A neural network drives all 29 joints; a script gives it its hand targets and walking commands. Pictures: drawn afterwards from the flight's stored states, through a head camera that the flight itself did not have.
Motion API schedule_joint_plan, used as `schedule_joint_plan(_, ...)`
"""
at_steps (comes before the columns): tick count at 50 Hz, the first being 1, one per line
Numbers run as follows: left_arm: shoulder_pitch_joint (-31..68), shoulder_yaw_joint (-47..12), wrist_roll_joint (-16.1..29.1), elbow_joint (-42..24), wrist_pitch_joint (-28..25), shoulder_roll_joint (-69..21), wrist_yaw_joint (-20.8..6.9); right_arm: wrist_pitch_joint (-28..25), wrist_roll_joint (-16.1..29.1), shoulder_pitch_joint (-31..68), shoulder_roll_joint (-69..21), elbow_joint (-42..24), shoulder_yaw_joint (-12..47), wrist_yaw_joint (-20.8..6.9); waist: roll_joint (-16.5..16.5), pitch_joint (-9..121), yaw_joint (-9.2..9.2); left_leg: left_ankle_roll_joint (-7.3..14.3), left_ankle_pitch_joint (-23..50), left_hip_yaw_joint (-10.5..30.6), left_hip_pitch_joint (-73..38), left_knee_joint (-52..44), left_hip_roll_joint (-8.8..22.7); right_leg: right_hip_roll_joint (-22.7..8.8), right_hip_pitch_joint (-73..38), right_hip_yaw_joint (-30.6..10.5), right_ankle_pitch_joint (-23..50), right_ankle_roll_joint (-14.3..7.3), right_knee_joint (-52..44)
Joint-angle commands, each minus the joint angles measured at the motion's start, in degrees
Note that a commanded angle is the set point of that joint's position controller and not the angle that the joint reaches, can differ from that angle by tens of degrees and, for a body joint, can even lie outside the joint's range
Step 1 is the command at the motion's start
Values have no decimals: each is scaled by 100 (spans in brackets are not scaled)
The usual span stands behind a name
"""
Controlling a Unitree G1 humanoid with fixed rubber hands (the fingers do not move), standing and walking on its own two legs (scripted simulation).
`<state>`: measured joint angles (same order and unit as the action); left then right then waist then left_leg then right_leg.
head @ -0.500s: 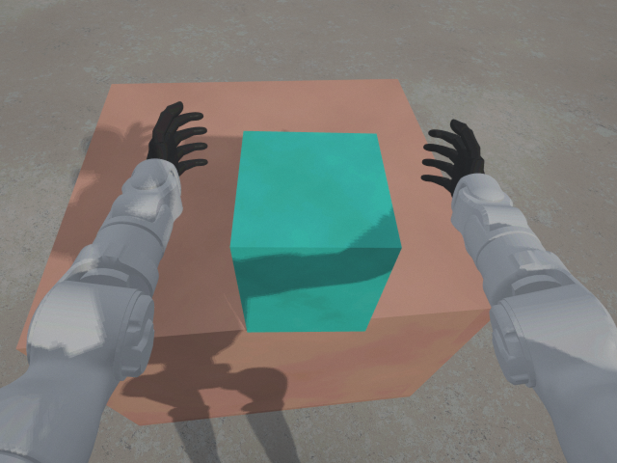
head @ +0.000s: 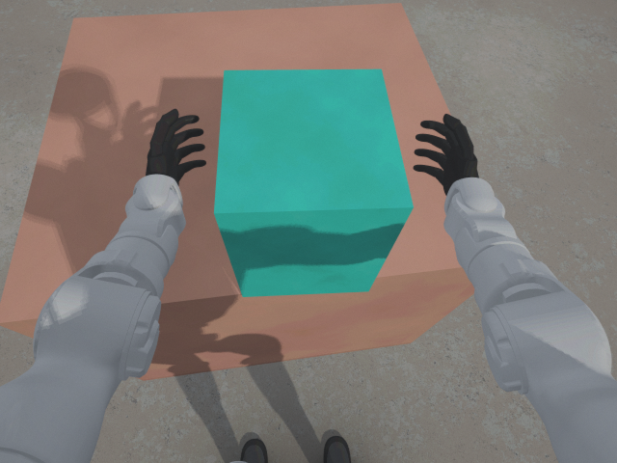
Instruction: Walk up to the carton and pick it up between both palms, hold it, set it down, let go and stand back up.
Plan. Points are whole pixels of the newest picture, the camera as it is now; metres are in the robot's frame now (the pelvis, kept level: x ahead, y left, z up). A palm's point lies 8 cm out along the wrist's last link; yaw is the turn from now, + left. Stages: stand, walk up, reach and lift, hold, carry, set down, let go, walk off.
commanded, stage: reach and lift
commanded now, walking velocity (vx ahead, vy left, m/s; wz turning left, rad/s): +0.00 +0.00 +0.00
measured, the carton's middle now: (305, 194) +0.47 +0.01 +0.00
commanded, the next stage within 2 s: none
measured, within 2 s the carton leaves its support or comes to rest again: leaves its support in 1.14 s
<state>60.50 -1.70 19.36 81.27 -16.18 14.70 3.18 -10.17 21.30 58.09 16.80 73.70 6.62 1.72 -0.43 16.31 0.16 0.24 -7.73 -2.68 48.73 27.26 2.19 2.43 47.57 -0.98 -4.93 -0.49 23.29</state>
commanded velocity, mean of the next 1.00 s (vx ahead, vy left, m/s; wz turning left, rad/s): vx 0.00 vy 0.00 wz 0.00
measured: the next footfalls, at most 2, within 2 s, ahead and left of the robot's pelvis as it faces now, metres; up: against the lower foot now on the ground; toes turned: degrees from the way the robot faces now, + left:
none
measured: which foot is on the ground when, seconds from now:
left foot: down 0.00-1.00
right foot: down 0.00-1.00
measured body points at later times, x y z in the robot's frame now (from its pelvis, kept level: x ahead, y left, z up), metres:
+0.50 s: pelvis +0.02 +0.00 +0.01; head +0.17 +0.00 +0.43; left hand +0.47 +0.17 +0.00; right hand +0.47 -0.13 +0.00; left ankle +0.02 +0.12 -0.72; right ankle +0.03 -0.11 -0.72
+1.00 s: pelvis +0.04 -0.01 +0.02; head +0.16 +0.00 +0.45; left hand +0.45 +0.17 +0.01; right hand +0.45 -0.13 +0.01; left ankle +0.02 +0.12 -0.72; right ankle +0.03 -0.11 -0.72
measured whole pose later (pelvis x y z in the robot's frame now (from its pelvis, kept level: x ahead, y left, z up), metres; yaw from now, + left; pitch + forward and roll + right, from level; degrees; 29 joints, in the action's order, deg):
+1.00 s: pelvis +0.04 -0.01 +0.02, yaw +6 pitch +24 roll -1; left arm 43.3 29.9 -19.8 62.1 -19.9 -2.8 4.2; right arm -18.3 -27.2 38.0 -6.6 53.1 -33.4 3.0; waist -1.4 9.7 -1.7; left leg -0.9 -2.9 3.3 34.1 12.6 0.6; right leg 1.5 30.4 4.4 -1.6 -1.7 7.5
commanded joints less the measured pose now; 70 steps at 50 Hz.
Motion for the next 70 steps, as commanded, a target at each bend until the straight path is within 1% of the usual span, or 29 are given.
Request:
schedule_joint_plan(1,2432,412,-301,-934,-662,949,-19,-570,-208,2575,901,-1137,-329,15,74,4433,111,-209,1996,47,-2932,260,-120,1,-1869,188,1624,411,127)
schedule_joint_plan(5,2273,671,-514,-1084,-855,767,7,-812,-614,2396,642,-1432,-598,74,204,4729,64,-289,2353,69,-3213,284,-172,66,-1653,211,1836,414,92)
schedule_joint_plan(6,2156,786,-668,-1123,-897,723,19,-863,-722,2275,606,-1429,-676,102,128,4802,128,-304,2454,26,-3290,303,-191,83,-1656,184,1973,386,78)
schedule_joint_plan(8,2050,918,-822,-1244,-1000,612,4,-994,-865,2123,470,-1602,-800,145,63,4923,99,-315,2699,11,-3223,305,-249,93,-1718,191,2205,401,80)
schedule_joint_plan(9,2032,996,-891,-1467,-1046,545,-5,-1045,-960,2002,448,-1739,-905,175,-100,5187,114,-327,2739,-21,-3249,293,-269,77,-1815,170,2253,374,79)
schedule_joint_plan(11,1869,1176,-1113,-1712,-1085,420,-12,-1136,-1205,1884,258,-2018,-1076,200,-43,5482,152,-361,3017,-29,-3322,316,-291,134,-1885,179,2575,325,59)
schedule_joint_plan(14,1617,1415,-1479,-2104,-1093,245,3,-1178,-1577,1621,68,-2192,-1351,226,-36,5597,106,-411,3309,-29,-3518,284,-362,196,-1837,275,2805,314,-22)
schedule_joint_plan(18,1321,1761,-2014,-2594,-1000,-212,-13,-1233,-2057,1258,-324,-2448,-1732,288,-177,5413,66,-507,3664,-23,-3941,198,-391,227,-1993,337,3020,219,-260)
schedule_joint_plan(20,1126,1906,-2343,-2754,-915,-635,-61,-1209,-2442,1061,-768,-2512,-1884,282,-79,5205,43,-561,3764,19,-3981,135,-416,240,-2137,371,3214,209,-348)
schedule_joint_plan(22,1051,2036,-2752,-2839,-840,-1271,-183,-1212,-2889,980,-1403,-2556,-2017,203,-21,4945,-12,-512,3687,56,-3926,-1,-471,226,-2421,405,3336,202,-490)
schedule_joint_plan(24,1232,1938,-3211,-2806,-818,-2424,-396,-1222,-3464,1039,-2616,-2535,-2005,29,-114,4637,-46,-463,3347,126,-3612,-274,-489,157,-2941,435,3328,183,-602)
schedule_joint_plan(26,1389,1633,-3623,-2594,-831,-3602,-602,-1249,-4113,1049,-3908,-2374,-1972,-221,-216,4281,-175,-434,3024,215,-3414,-528,-477,88,-3313,492,3214,158,-664)
schedule_joint_plan(27,1328,1549,-3784,-2371,-826,-3995,-639,-1266,-4468,1060,-4325,-2313,-1960,-313,-146,4145,-200,-405,2853,266,-3455,-605,-457,85,-3373,479,3073,140,-709)
schedule_joint_plan(29,1220,1515,-4062,-2242,-831,-4389,-622,-1282,-4975,1005,-4590,-2340,-2116,-438,-185,4029,-275,-392,2658,335,-3606,-716,-411,39,-3403,492,2857,99,-823)
schedule_joint_plan(31,1136,1698,-4247,-2094,-806,-4357,-553,-1249,-5279,951,-4625,-2274,-2388,-490,-163,3688,-278,-428,2658,397,-3655,-825,-386,40,-3533,532,2888,97,-867)
schedule_joint_plan(33,1093,1790,-4357,-2175,-781,-4287,-483,-1242,-5322,897,-4571,-2370,-2470,-493,-243,3565,-252,-421,2715,371,-3569,-873,-361,33,-3730,528,3066,58,-878)
schedule_joint_plan(34,1091,1830,-4326,-2175,-783,-4285,-462,-1228,-5311,949,-4628,-2440,-2474,-487,-162,3518,-208,-389,2680,390,-3507,-909,-347,24,-3774,534,3094,67,-859)
schedule_joint_plan(36,1143,1808,-4277,-2173,-780,-4233,-454,-1220,-5300,926,-4685,-2454,-2490,-478,-148,3501,-232,-345,2641,368,-3401,-936,-346,-17,-3932,488,3272,105,-796)
schedule_joint_plan(41,1192,1744,-4241,-2268,-761,-4270,-494,-1222,-5207,835,-4840,-2215,-2329,-440,-174,3509,-185,-243,2701,330,-3062,-1031,-409,-54,-4533,469,3748,172,-634)
schedule_joint_plan(45,1050,1768,-4293,-2234,-690,-4374,-544,-1213,-5208,805,-4960,-2248,-2290,-386,-107,3488,-202,-161,2636,371,-2843,-1128,-393,-101,-4811,455,4028,243,-570)
schedule_joint_plan(48,994,1755,-4314,-2244,-634,-4369,-548,-1179,-5187,825,-4991,-2235,-2299,-400,-170,3413,-201,-134,2588,370,-2735,-1165,-409,-121,-4881,465,4136,247,-542)
schedule_joint_plan(50,1071,1722,-4244,-2320,-592,-4407,-569,-1148,-5172,773,-5027,-2273,-2285,-417,-123,3429,-273,-158,2476,377,-2825,-1151,-393,-115,-4907,477,3998,222,-579)
schedule_joint_plan(54,922,1685,-4244,-2299,-470,-4473,-576,-1088,-5315,790,-5011,-2502,-2321,-457,-159,3390,-278,-169,2363,440,-3000,-1187,-350,-101,-4620,532,3600,195,-675)
schedule_joint_plan(58,1058,1527,-4186,-2383,-455,-4544,-541,-1065,-5353,800,-5038,-2443,-2384,-482,-147,3599,-351,-225,2570,461,-3153,-1111,-341,-56,-4495,572,3619,176,-735)
schedule_joint_plan(60,1021,1541,-4221,-2372,-422,-4567,-536,-1048,-5319,830,-5009,-2429,-2360,-479,-190,3596,-344,-242,2542,441,-3142,-1109,-346,-60,-4604,565,3761,196,-674)
schedule_joint_plan(61,1074,1519,-4211,-2401,-415,-4589,-539,-1033,-5326,889,-5033,-2473,-2359,-470,-159,3600,-343,-249,2445,437,-3177,-1123,-345,-50,-4572,605,3633,183,-693)
schedule_joint_plan(63,1027,1581,-4260,-2322,-349,-4538,-521,-970,-5328,898,-4983,-2499,-2419,-486,-331,3393,-341,-263,2347,492,-3208,-1126,-327,-101,-4499,583,3398,140,-737)
schedule_joint_plan(67,1024,1481,-4276,-2459,-230,-4672,-512,-886,-5326,932,-4998,-2555,-2395,-520,-310,3312,-361,-368,2572,530,-3596,-986,-319,-34,-4144,644,3169,104,-828)
schedule_joint_plan(70,946,1478,-4240,-2415,-202,-4703,-489,-856,-5310,895,-4995,-2649,-2340,-518,-280,3320,-358,-322,2610,541,-3615,-948,-284,-29,-4179,617,3297,103,-791)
